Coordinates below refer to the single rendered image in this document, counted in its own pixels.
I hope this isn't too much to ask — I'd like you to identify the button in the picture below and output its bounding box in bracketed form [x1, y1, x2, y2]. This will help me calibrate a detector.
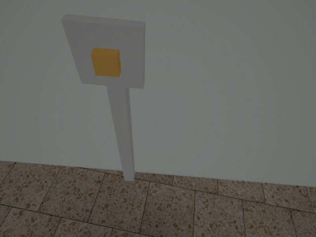
[91, 47, 121, 78]

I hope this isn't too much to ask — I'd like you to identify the panel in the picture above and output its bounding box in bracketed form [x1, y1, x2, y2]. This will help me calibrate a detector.
[61, 14, 145, 181]

